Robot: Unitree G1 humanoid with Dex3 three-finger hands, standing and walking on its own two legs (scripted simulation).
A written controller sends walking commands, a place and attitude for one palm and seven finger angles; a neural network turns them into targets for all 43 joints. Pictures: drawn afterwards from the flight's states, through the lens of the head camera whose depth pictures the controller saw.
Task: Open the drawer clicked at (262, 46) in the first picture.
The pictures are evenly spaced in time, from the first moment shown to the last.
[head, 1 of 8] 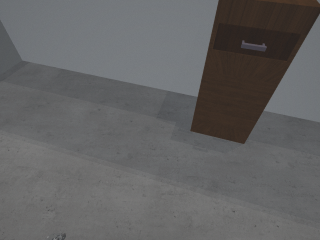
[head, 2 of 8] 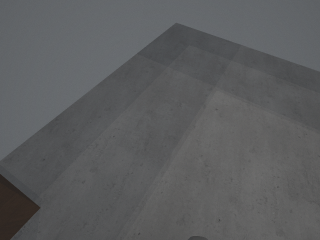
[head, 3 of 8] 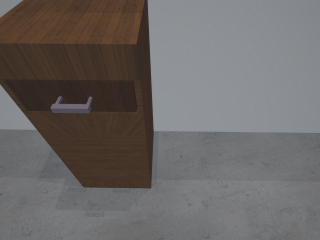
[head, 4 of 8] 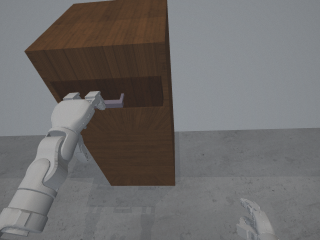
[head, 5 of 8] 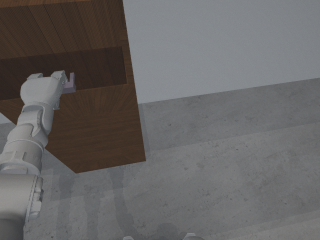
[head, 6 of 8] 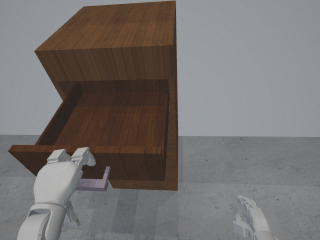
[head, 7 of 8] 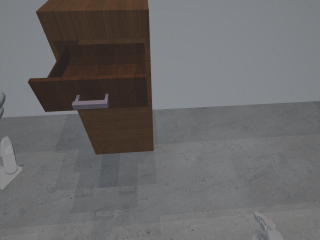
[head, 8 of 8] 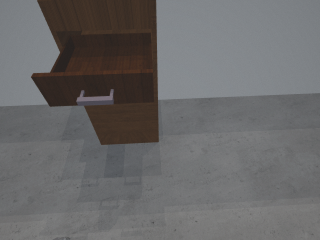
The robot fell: no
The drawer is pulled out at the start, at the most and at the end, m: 0.00 0.30 0.30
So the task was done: yes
